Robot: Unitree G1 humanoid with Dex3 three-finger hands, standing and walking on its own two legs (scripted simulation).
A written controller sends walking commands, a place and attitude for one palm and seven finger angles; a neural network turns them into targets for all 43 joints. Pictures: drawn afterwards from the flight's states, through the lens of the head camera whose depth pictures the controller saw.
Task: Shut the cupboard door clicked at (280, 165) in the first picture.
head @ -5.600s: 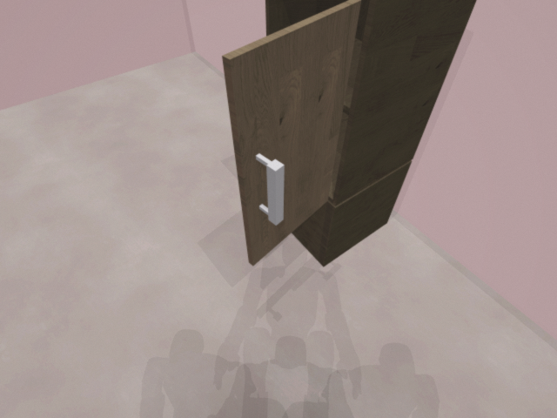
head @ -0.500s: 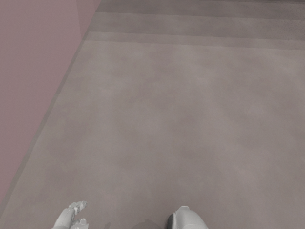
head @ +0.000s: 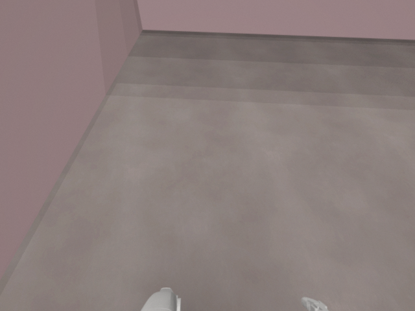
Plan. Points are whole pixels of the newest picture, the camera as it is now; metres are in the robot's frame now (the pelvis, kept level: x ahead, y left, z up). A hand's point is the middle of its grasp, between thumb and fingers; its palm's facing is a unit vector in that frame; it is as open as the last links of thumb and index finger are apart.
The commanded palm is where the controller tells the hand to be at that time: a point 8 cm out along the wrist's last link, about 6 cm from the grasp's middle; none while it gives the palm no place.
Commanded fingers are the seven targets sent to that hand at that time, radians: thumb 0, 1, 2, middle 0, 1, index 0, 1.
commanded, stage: walk to a spot facing it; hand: left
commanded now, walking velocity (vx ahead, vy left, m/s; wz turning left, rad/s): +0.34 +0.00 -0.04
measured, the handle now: out of the picture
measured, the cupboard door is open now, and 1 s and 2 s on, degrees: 100 100 100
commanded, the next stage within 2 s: none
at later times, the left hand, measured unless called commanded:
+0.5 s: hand (143, 252) +0.27 +0.20 -0.16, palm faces +0.13 -0.95 -0.28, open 7.3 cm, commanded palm none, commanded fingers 0.00 0.90 0.90 -0.20 -0.30 -0.20 -0.30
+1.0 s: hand (126, 302) +0.16 +0.21 -0.19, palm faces +0.48 -0.84 -0.27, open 7.4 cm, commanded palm none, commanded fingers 0.00 0.90 0.90 -0.20 -0.30 -0.20 -0.30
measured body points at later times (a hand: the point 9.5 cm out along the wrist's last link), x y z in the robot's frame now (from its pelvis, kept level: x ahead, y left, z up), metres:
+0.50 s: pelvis +0.18 -0.02 -0.02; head +0.22 -0.03 +0.43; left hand +0.26 +0.25 -0.14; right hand +0.17 -0.26 -0.18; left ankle +0.15 +0.13 -0.73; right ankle +0.22 -0.12 -0.74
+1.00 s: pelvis +0.21 -0.02 -0.01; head +0.24 +0.02 +0.43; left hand +0.14 +0.25 -0.17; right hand +0.46 -0.19 -0.13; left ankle +0.20 +0.10 -0.74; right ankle +0.25 -0.16 -0.67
